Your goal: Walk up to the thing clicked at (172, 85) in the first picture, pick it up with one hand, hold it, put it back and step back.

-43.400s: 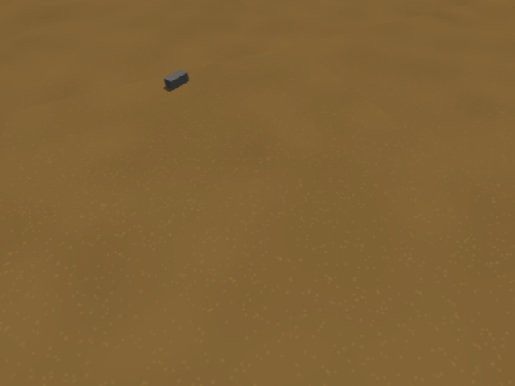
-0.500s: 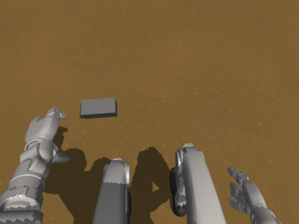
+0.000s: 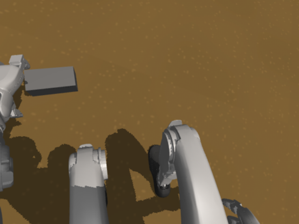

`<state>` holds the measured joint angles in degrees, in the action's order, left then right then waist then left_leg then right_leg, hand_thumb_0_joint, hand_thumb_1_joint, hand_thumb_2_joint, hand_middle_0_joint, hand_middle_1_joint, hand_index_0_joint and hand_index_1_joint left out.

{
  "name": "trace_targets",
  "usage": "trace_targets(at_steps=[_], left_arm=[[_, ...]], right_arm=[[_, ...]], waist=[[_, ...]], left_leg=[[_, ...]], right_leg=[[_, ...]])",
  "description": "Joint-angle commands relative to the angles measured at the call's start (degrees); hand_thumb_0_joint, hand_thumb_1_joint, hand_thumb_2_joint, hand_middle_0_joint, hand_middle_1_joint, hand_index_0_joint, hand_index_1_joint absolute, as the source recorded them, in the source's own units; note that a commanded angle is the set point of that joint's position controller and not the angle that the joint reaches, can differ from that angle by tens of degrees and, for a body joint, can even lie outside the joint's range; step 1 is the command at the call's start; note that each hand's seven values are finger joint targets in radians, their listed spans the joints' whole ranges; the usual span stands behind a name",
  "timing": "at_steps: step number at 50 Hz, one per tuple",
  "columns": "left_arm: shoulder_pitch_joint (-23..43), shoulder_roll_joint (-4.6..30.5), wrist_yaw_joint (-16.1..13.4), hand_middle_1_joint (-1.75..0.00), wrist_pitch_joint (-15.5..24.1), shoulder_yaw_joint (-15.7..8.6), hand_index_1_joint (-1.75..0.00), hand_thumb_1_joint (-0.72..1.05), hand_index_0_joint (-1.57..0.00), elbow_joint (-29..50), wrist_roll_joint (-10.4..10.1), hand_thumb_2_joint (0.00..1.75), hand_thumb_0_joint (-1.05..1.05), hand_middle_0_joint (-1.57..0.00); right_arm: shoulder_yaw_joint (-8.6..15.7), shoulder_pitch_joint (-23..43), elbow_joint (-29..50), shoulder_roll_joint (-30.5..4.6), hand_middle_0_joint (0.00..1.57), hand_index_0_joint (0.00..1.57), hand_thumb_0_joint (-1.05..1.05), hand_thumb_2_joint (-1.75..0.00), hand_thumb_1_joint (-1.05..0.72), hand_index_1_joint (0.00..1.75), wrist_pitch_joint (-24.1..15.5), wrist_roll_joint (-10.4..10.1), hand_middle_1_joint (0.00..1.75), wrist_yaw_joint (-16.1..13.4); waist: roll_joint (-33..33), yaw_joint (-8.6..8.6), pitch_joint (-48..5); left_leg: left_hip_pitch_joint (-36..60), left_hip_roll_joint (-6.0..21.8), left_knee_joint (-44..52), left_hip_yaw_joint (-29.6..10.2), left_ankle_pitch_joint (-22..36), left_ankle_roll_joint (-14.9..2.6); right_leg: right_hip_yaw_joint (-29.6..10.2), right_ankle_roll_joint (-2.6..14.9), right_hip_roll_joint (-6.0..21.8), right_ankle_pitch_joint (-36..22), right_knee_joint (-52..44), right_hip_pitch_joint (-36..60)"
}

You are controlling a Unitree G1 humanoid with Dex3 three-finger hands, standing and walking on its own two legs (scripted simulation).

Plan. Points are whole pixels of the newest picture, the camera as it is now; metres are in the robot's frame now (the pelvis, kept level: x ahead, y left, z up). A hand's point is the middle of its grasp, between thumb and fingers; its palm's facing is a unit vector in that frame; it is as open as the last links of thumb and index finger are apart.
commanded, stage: rise first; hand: left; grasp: from above
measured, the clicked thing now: (52, 81) +0.60 +0.22 -0.36
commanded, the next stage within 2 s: none
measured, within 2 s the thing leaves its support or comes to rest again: neither
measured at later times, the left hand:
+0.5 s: hand (25, 85) +0.52 +0.25 -0.20, palm faces -0.48 -0.02 -0.88, open 14.0 cm
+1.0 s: hand (29, 84) +0.54 +0.25 -0.23, palm faces -0.46 -0.03 -0.89, open 13.5 cm
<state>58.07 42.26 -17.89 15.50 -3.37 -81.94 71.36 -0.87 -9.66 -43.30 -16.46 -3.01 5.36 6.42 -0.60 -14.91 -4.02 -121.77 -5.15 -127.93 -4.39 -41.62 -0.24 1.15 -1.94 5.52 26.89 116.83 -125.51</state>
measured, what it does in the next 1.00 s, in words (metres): stands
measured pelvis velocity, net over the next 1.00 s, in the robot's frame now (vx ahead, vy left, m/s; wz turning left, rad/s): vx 0.01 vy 0.00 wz -0.06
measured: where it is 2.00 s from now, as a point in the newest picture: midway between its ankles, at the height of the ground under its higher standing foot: (131, 197)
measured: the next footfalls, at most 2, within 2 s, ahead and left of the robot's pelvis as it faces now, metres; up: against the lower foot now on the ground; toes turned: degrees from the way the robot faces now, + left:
none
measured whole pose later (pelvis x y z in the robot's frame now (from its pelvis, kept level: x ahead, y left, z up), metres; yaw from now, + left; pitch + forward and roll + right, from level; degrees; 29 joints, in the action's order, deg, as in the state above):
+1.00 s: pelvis +0.01 +0.00 -0.04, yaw -4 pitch +37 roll -10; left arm 68.0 51.4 -21.3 13.0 -3.5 -90.5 75.0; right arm -7.9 -10.9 -37.8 -17.8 -2.8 7.2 9.7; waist 0.5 -21.4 1.6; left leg -130.0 -4.9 -136.8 -6.4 -43.3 -0.6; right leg 2.7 -2.9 4.8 26.7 123.0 -132.9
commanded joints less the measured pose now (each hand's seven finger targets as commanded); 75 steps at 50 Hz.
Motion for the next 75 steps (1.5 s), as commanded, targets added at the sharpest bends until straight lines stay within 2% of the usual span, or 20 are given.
trace_targets(at_steps=[1, 5, 7, 14, 18, 19, 28, 34, 39, 43, 47, 48, 51, 58, 60, 64, 66, 68, 69, 75], left_arm=[[22.57, 14.60, -4.04, -0.97, -0.70, -1.51, -0.97, -0.52, -0.06, 5.84, 1.96, 1.01, 0.00, -0.05], [24.04, 12.61, -3.48, -0.97, -1.13, 0.00, -0.96, -0.51, -0.06, 4.44, 2.32, 1.00, 0.00, -0.06], [24.61, 14.92, -3.33, -0.97, -1.17, -0.85, -0.96, -0.50, -0.07, 5.29, 2.53, 0.99, 0.00, -0.05], [23.70, 16.08, -3.39, -0.99, -1.34, -1.49, -0.97, -0.48, -0.08, 3.77, 2.49, 0.96, 0.00, -0.06], [24.46, 17.86, -3.99, -0.99, -1.03, -2.14, -0.97, -0.49, -0.08, 4.19, 2.73, 0.96, 0.00, -0.07], [23.68, 17.21, -4.09, -0.99, -1.21, -2.18, -0.97, -0.49, -0.08, 1.80, 2.97, 0.97, 0.00, -0.06], [27.82, 21.17, -5.69, -0.99, -0.46, -2.81, -0.97, -0.45, -0.11, 2.14, 2.91, 0.93, 0.00, -0.09], [27.71, 21.35, -6.28, -0.99, -1.15, -2.06, -0.96, -0.42, -0.13, -0.45, 3.19, 0.90, 0.00, -0.11], [28.05, 21.86, -6.24, -0.99, -1.75, -1.75, -0.96, -0.40, -0.15, -2.43, 2.50, 0.88, 0.00, -0.11], [29.52, 22.94, -6.38, -0.99, -2.13, -1.71, -0.95, -0.40, -0.14, -1.13, 3.01, 0.88, 0.00, -0.11], [30.21, 21.99, -5.60, -1.01, -2.44, -1.04, -0.97, -0.41, -0.14, 0.85, 2.93, 0.88, 0.00, -0.10], [30.21, 23.15, -5.68, -1.00, -2.56, -1.65, -0.96, -0.40, -0.14, 1.21, 2.68, 0.88, 0.00, -0.11], [28.96, 21.48, -5.16, -1.01, -2.65, -0.74, -0.97, -0.41, -0.13, 0.42, 2.07, 0.88, 0.00, -0.10], [28.05, 22.13, -4.60, -0.98, -2.22, -0.58, -0.95, -0.39, -0.15, 0.57, 1.80, 0.87, 0.00, -0.12], [29.02, 22.39, -4.65, -0.93, -1.96, -0.37, -0.93, -0.44, -0.14, 1.30, 1.89, 0.92, 0.00, -0.14], [28.94, 22.50, -4.97, -0.96, -1.84, -0.23, -0.93, -0.37, -0.17, -0.90, 1.88, 0.86, 0.00, -0.14], [30.15, 22.65, -4.98, -0.94, -1.75, -0.21, -0.91, -0.36, -0.18, -0.15, 2.41, 0.85, 0.00, -0.15], [30.37, 23.83, -5.48, -0.93, -1.64, -0.38, -0.90, -0.35, -0.20, -0.70, 2.60, 0.84, 0.00, -0.17], [30.49, 23.65, -5.58, -0.96, -1.79, -0.68, -0.92, -0.36, -0.18, -1.47, 2.67, 0.85, 0.00, -0.14], [31.76, 24.95, -6.33, -0.95, -2.27, -0.39, -0.92, -0.37, -0.18, -2.23, 3.18, 0.86, 0.00, -0.15]], right_arm=[[4.45, -12.51, 0.79, -14.48, 0.20, 0.20, 0.00, -0.90, -0.89, 0.30, 0.16, 0.21, 0.30, 0.22], [4.21, -13.57, 1.42, -14.75, 0.20, 0.20, 0.00, -0.90, -0.89, 0.30, 0.79, 0.49, 0.30, 0.82], [3.73, -13.94, 1.75, -15.21, 0.20, 0.20, 0.00, -0.90, -0.89, 0.30, 1.03, 0.69, 0.30, 1.08], [2.25, -16.20, 3.32, -15.55, 0.20, 0.20, 0.00, -0.90, -0.89, 0.30, 1.42, 0.90, 0.30, 2.02], [1.69, -16.51, 3.59, -15.86, 0.20, 0.20, 0.00, -0.90, -0.89, 0.30, 1.37, 0.77, 0.30, 2.27], [1.33, -17.20, 3.66, -15.99, 0.20, 0.20, 0.00, -0.90, -0.90, 0.30, 1.23, 1.17, 0.30, 2.38], [0.45, -16.44, 4.08, -16.41, 0.20, 0.20, 0.00, -0.90, -0.90, 0.30, 0.95, 1.42, 0.30, 2.63], [-0.25, -16.13, 4.22, -16.91, 0.20, 0.20, 0.00, -0.90, -0.90, 0.30, 0.71, 1.74, 0.30, 2.62], [-0.75, -15.26, 4.34, -17.42, 0.20, 0.20, 0.00, -0.90, -0.90, 0.30, 0.40, 1.80, 0.30, 2.39], [-1.21, -15.27, 4.52, -18.28, 0.20, 0.20, 0.00, -0.90, -0.90, 0.30, 0.44, 1.54, 0.30, 2.39], [-1.43, -15.99, 4.73, -18.10, 0.20, 0.20, 0.00, -0.90, -0.90, 0.30, 0.33, 1.65, 0.30, 2.54], [-1.42, -15.74, 4.53, -18.58, 0.20, 0.20, 0.00, -0.90, -0.89, 0.30, 0.49, 1.54, 0.30, 2.39], [-1.46, -15.66, 4.81, -18.40, 0.20, 0.20, 0.00, -0.90, -0.90, 0.30, 0.61, 1.40, 0.30, 2.61], [-2.35, -16.30, 5.11, -18.66, 0.20, 0.20, 0.00, -0.89, -0.89, 0.30, 1.00, 1.34, 0.30, 2.66], [-2.68, -16.56, 5.52, -18.51, 0.20, 0.20, 0.00, -0.90, -0.90, 0.30, 1.11, 1.34, 0.30, 2.65], [-3.07, -16.18, 5.72, -18.54, 0.20, 0.20, 0.00, -0.90, -0.90, 0.30, 1.14, 1.51, 0.30, 2.64], [-3.35, -16.83, 5.82, -18.84, 0.20, 0.20, 0.00, -0.89, -0.89, 0.30, 0.90, 1.76, 0.30, 2.59], [-3.36, -15.90, 5.63, -19.04, 0.20, 0.20, 0.00, -0.89, -0.89, 0.30, 1.03, 1.42, 0.30, 2.45], [-3.39, -16.29, 6.07, -19.33, 0.20, 0.20, 0.00, -0.89, -0.89, 0.30, 0.88, 1.79, 0.30, 2.48], [-4.26, -15.81, 6.07, -19.48, 0.20, 0.20, 0.00, -0.89, -0.89, 0.30, 0.63, 2.10, 0.30, 2.21]], waist=[[-19.48, -1.39, -40.22], [-19.07, -3.64, -38.13], [-19.76, -3.14, -38.34], [-18.46, -4.77, -38.93], [-20.18, -4.49, -39.37], [-19.26, -5.43, -37.50], [-19.83, -5.84, -38.83], [-19.37, -7.31, -37.38], [-18.96, -8.01, -34.79], [-21.27, -7.54, -35.84], [-23.56, -8.90, -36.37], [-23.49, -7.89, -36.65], [-23.46, -8.44, -35.36], [-22.78, -8.24, -35.05], [-23.26, -9.04, -35.88], [-20.83, -9.37, -33.49], [-22.27, -10.18, -33.55], [-23.40, -9.23, -34.42], [-23.23, -10.19, -33.08], [-23.85, -10.51, -33.38]], left_leg=[[29.03, 1.04, 19.07, 0.44, 13.85, 0.77], [28.05, 1.23, 18.43, -0.71, 14.03, 0.82], [27.94, 1.37, 18.14, -1.24, 15.44, 1.05], [26.00, 1.20, 15.39, -0.58, 18.85, 0.67], [25.00, 1.13, 14.56, 0.02, 19.07, 0.57], [24.42, 1.25, 13.96, -0.19, 19.48, 0.65], [18.86, 0.64, 12.19, 2.49, 14.71, -0.64], [17.02, 0.73, 10.21, 2.65, 14.84, -0.97], [15.18, 0.99, 10.67, 1.85, 11.16, -0.93], [17.40, 1.40, 11.19, 0.38, 12.37, -0.24], [19.93, 1.67, 10.07, 0.26, 15.13, 0.15], [20.04, 1.70, 10.32, -0.02, 15.63, 0.24], [20.19, 1.92, 10.47, -0.64, 15.15, 0.37], [18.74, 1.78, 9.77, -0.20, 16.66, 0.10], [19.17, 1.78, 9.26, 0.01, 17.15, 0.00], [15.15, 1.48, 9.03, 0.57, 13.60, -0.66], [17.49, 1.78, 9.19, 0.00, 14.97, -0.18], [18.12, 1.80, 9.81, -0.34, 14.76, -0.05], [18.69, 1.98, 9.76, -1.02, 15.03, 0.21], [16.59, 1.89, 8.97, 0.11, 14.04, -0.28]], right_leg=[[4.31, 3.94, -1.48, -1.07, -5.79, 19.35], [4.74, 3.68, -1.39, -0.88, -5.27, 17.37], [4.73, 3.61, -1.17, -1.66, -4.78, 17.66], [4.95, 3.33, -1.48, -4.78, -4.31, 20.99], [4.82, 3.43, -1.75, -5.50, -3.49, 20.98], [5.02, 3.24, -1.62, -5.76, -3.59, 20.28], [5.20, 3.31, -2.89, -4.75, -3.29, 24.53], [5.59, 3.09, -3.19, -5.42, -2.67, 24.61], [6.14, 3.06, -3.33, -2.43, -2.11, 21.90], [6.67, 3.25, -3.00, -3.29, -0.76, 19.69], [6.81, 3.30, -2.95, -4.92, -0.23, 19.20], [6.64, 3.25, -2.67, -5.37, -0.19, 18.53], [7.06, 3.40, -2.90, -4.55, 0.13, 17.17], [6.94, 3.40, -2.92, -6.23, 0.10, 19.22], [7.03, 3.33, -3.12, -6.62, -0.07, 20.34], [7.04, 3.26, -3.38, -4.67, -0.73, 20.82], [7.18, 3.27, -3.11, -5.28, -0.55, 19.93], [7.32, 3.43, -3.34, -5.05, 0.02, 19.10], [7.45, 3.31, -2.92, -4.93, 0.00, 17.90], [7.38, 3.24, -3.32, -5.00, -0.34, 19.94]])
